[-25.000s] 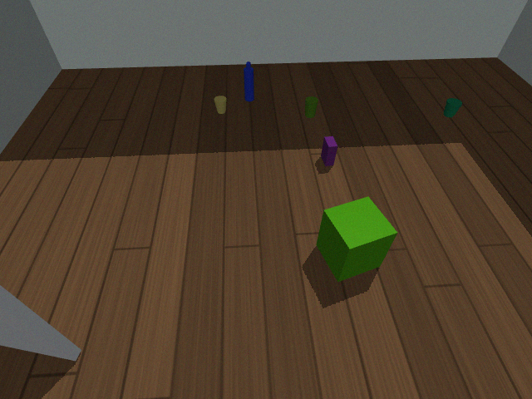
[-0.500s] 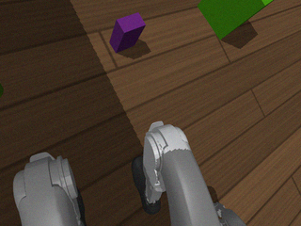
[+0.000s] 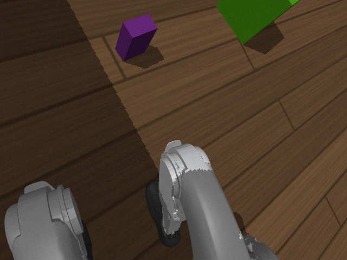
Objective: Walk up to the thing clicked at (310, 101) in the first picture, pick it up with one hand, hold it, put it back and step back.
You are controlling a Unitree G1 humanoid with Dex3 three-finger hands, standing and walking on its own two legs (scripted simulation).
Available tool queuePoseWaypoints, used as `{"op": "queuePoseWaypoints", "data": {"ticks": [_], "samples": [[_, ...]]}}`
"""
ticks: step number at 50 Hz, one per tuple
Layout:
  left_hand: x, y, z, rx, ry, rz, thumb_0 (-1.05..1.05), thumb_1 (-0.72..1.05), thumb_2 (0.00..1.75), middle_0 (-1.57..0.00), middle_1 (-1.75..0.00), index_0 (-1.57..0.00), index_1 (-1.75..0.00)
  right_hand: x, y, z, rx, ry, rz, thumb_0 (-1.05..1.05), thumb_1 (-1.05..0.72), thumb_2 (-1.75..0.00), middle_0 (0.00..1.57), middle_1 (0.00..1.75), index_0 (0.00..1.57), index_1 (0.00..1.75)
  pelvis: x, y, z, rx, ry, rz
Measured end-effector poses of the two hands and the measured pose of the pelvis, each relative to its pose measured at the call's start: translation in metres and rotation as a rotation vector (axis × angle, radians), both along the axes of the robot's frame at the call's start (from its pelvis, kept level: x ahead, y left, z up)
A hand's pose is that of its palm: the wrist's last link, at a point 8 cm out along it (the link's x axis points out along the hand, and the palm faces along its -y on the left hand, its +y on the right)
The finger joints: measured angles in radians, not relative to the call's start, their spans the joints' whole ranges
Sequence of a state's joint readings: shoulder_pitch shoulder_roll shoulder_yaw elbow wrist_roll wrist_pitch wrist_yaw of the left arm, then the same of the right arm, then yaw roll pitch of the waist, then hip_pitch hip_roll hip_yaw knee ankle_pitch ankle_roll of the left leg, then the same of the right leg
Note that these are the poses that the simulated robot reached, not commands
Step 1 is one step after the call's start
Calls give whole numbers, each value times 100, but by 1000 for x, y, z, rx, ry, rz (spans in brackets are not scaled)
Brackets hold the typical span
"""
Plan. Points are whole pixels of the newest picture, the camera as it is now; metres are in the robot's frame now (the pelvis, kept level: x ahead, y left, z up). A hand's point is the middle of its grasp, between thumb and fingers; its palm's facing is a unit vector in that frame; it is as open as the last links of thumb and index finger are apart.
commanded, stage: approach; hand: left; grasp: from above
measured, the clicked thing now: out of the picture +0.52 +0.33 -0.27
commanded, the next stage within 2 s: close in in 0.08 s
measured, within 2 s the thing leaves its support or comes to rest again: neither
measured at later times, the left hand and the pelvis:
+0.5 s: hand out of the picture +0.49 +0.35 -0.19, palm faces -0.48 -0.08 -0.87, open 14.2 cm; pelvis +0.00 +0.00 -0.01, yaw -1 degrees
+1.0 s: hand out of the picture +0.51 +0.34 -0.22, palm faces -0.45 -0.09 -0.89, open 14.1 cm; pelvis +0.00 +0.00 -0.01, yaw -3 degrees
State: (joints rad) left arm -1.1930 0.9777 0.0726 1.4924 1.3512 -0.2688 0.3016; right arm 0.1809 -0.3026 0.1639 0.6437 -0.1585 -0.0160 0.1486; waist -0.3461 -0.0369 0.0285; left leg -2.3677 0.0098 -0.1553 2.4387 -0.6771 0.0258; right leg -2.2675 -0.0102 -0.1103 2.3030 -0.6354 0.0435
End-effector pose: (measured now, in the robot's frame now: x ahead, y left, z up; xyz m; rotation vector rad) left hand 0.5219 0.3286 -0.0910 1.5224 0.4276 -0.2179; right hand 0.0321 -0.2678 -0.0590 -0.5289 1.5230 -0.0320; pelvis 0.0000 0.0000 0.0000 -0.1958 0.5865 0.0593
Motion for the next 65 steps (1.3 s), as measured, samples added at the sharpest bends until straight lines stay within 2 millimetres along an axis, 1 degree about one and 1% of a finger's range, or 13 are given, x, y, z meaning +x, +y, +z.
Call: {"op": "queuePoseWaypoints", "data": {"ticks": [4, 7, 10, 13, 18, 22, 27, 34, 43, 49, 54, 59, 65], "samples": [[12, -9, 2, 15, -18, 20, 0, -58, 105, -9, -104, -8, -106, -9, 2, 3, 4, 0, -31, 0, -91, -90, 20, 30, 20, 30, 1, 0, 1, -1, 10, -4], [14, -10, 2, 32, -4, 50, 0, -58, 105, -9, -104, -8, -105, -15, 4, 3, 16, 5, -55, 0, -91, -90, 20, 30, 20, 30, 1, 0, 2, 1, 14, -6], [7, -5, -1, 45, 43, 83, 0, -58, 105, -8, -104, -7, -105, -20, 6, 2, 33, 14, -66, 0, -91, -90, 20, 30, 20, 30, 1, 0, 4, 4, 10, -8], [-4, 3, -8, 45, 99, 109, 0, -58, 104, -8, -103, -7, -104, -20, 6, 1, 44, 21, -54, 0, -91, -90, 20, 30, 20, 30, -1, 0, 5, 5, -2, -9], [-21, 17, -22, 10, 141, 107, 0, -56, 101, -8, -104, -8, -104, -14, 1, -1, 28, 39, 4, 0, -91, -90, 21, 30, 21, 30, -5, -2, 2, 3, -25, -7], [-25, 21, -31, -14, 118, 57, 0, -56, 100, -8, -104, -8, -104, -6, -6, 0, -6, 61, 54, 0, -91, -90, 20, 30, 21, 30, -5, -2, -2, -3, -38, -8], [-24, 19, -42, -32, 85, 10, 0, -56, 103, -8, -102, -8, -103, 5, -9, 2, -42, 61, 88, 0, -91, -90, 20, 30, 20, 30, -2, -1, -6, -13, -44, -11], [-18, 9, -57, -31, 42, 7, 0, -54, 111, -10, -104, -8, -106, 12, -1, 5, -38, 26, 103, 0, -91, -90, 20, 30, 20, 30, 1, 1, -8, -23, -41, -16], [-9, 5, -67, 3, 20, 88, 0, -53, 108, -9, -102, -8, -104, -2, 11, 3, 6, 8, 76, 0, -91, -90, 20, 30, 20, 30, 3, 2, -12, -26, -35, -26], [-9, 9, -73, 16, 56, 131, 0, -54, 105, -9, -101, -7, -103, -17, 12, 1, 22, 39, 54, 0, -91, -90, 20, 30, 20, 30, 2, 2, -15, -26, -41, -30], [-12, 11, -79, 4, 87, 128, 0, -55, 103, -8, -101, -7, -102, -25, 10, 4, 15, 73, 54, 0, -91, -90, 20, 30, 20, 30, 1, 2, -15, -31, -49, -32], [-12, 13, -79, -12, 79, 99, 0, -55, 103, -8, -100, -6, -102, -24, 5, 8, -7, 96, 71, 0, -91, -91, 20, 30, 21, 30, 1, 2, -14, -36, -56, -35], [-14, 12, -79, -24, 65, 77, 0, -54, 107, -9, -101, -6, -103, -14, 3, 13, -27, 83, 101, 0, -91, -91, 20, 30, 20, 30, 1, 2, -13, -44, -64, -36]]}}
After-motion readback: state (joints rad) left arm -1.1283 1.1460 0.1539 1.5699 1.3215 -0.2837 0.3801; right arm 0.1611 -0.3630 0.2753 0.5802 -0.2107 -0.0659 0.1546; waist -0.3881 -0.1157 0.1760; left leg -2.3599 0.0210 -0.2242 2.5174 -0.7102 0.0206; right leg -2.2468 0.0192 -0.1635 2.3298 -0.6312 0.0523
